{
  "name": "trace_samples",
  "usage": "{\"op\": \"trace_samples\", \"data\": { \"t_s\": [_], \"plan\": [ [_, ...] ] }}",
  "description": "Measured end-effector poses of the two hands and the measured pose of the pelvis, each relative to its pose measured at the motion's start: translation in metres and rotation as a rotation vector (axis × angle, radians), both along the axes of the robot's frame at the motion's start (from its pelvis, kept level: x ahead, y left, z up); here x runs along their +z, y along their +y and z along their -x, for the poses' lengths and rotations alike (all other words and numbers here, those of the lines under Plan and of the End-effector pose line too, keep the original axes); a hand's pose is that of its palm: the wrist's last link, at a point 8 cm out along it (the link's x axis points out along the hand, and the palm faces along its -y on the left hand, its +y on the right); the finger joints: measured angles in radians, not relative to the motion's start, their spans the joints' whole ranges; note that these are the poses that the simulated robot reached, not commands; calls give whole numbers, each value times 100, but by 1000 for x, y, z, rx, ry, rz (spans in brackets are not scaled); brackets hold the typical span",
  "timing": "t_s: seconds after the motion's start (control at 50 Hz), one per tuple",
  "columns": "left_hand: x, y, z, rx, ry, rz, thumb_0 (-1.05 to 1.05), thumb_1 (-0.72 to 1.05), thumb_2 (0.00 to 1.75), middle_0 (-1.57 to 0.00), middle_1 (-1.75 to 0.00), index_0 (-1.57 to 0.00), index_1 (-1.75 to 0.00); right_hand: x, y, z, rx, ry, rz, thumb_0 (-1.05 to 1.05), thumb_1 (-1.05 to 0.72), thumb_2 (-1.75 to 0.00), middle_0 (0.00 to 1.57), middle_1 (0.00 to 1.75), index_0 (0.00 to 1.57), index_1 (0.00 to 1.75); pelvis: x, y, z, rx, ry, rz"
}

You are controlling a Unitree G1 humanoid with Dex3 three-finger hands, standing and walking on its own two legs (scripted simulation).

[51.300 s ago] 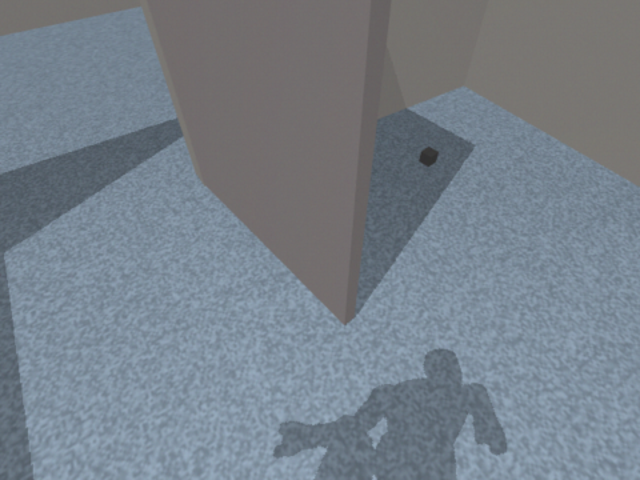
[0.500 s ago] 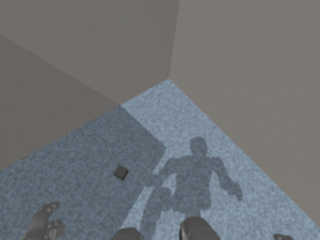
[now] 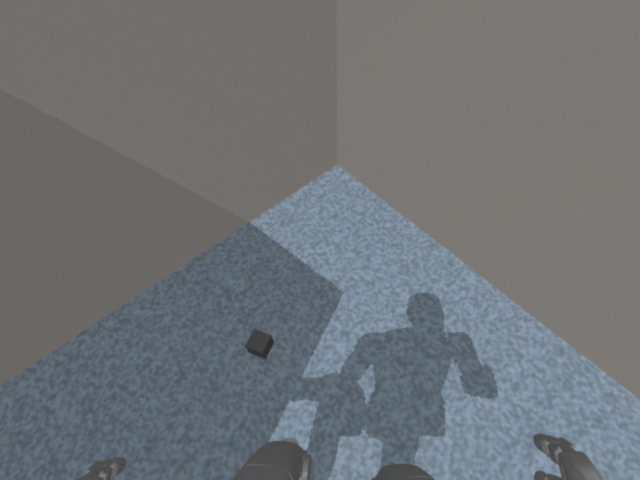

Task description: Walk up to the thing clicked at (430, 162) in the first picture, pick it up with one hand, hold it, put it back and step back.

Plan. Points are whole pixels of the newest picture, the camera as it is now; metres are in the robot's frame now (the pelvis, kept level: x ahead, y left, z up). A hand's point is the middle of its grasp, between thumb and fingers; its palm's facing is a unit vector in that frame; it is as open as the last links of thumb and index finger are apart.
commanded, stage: step back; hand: left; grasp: from above
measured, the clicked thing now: (259, 344) +0.53 +0.24 -0.73
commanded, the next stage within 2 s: none
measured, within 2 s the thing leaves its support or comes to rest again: neither
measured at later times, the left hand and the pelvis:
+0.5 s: hand out of the picture -0.05 +0.29 -0.15, palm faces +0.05 -0.94 -0.34, open 7.4 cm; pelvis -0.14 +0.01 +0.01, yaw +2 degrees
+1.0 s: hand out of the picture -0.19 +0.24 -0.12, palm faces +0.03 -0.90 -0.44, open 7.4 cm; pelvis -0.31 -0.03 +0.00, yaw +3 degrees
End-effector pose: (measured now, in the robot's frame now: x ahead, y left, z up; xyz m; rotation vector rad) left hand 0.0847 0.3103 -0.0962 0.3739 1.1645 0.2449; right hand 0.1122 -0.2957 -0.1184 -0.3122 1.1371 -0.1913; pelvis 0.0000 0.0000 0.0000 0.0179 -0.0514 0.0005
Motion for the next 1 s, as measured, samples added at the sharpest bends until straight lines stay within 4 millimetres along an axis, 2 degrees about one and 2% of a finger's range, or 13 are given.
{"op": "trace_samples", "data": {
  "t_s": [0.08, 0.16, 0.22, 0.28, 0.36, 0.46, 0.58, 0.68, 0.74, 0.82, 0.92, 1.0],
  "plan": [
    [12, -1, 15, 16, -23, -7, 0, 90, 90, -21, -30, -20, -30, 10, -5, 20, 21, 14, 11, 1, -91, -90, 21, 30, 21, 30, 9, 0, 17, 10, 25, -21],
    [14, 1, 24, 2, -64, -7, 0, 90, 90, -21, -30, -20, -30, 11, -10, 46, 45, 45, 48, 1, -91, -90, 21, 30, 20, 30, 9, 5, 40, 32, 40, -10],
    [8, 6, 34, -4, -99, 4, 0, 90, 90, -21, -30, -20, -30, 10, -8, 65, 65, 66, 76, 1, -91, -90, 21, 30, 20, 30, 4, 10, 59, 59, 35, 5],
    [-7, 15, 50, 0, -117, 28, 0, 90, 90, -21, -30, -20, -30, 9, 1, 86, 76, 67, 98, 1, -91, -90, 21, 30, 20, 30, -5, 17, 81, 75, 15, 7],
    [-16, 19, 82, 25, -73, 57, 0, 90, 90, -21, -29, -20, -30, 21, 16, 116, 82, 57, 85, 1, -91, -90, 21, 30, 20, 30, -1, 21, 104, 59, -4, 14],
    [-13, 19, 125, 54, -39, 79, 0, 90, 90, -21, -29, -20, -30, 38, 17, 142, 83, 46, 95, 1, -90, -90, 21, 30, 21, 30, 11, 17, 128, 49, 20, 48],
    [-18, 15, 183, 41, 40, 43, 0, 90, 90, -21, -29, -20, -30, 40, 2, 155, 79, -45, 102, 1, -90, -90, 21, 30, 21, 30, 6, 4, 167, 5, 28, 36],
    [-21, -2, 222, 9, 72, 8, 0, 90, 90, -20, -29, -20, -30, 23, -25, 179, 69, -106, 86, 1, -90, -90, 21, 30, 21, 30, -9, -15, 207, -33, 18, 12],
    [-13, -20, 249, 10, 67, 7, 0, 90, 90, -20, -29, -20, -30, 10, -41, 204, 34, -97, 67, 1, -90, -90, 21, 30, 21, 30, -9, -23, 230, -8, -6, 56],
    [7, -32, 277, 15, 56, -2, 0, 90, 90, -21, -30, -20, -30, 10, -47, 246, 3, -40, 39, 1, -91, -90, 21, 30, 20, 30, 3, -30, 249, -27, 9, -18],
    [19, -33, 283, 3, -8, -31, 1, 90, 90, -21, -30, -21, -31, 6, -51, 304, 8, 48, 40, 1, -91, -90, 21, 30, 20, 30, 8, -34, 277, 10, 37, -19],
    [15, -30, 284, -7, -99, -37, 1, 90, 90, -21, -30, -21, -31, 0, -48, 345, 39, 121, 57, 1, -91, -90, 21, 30, 20, 30, 1, -34, 306, 56, 35, 0]
  ]
}}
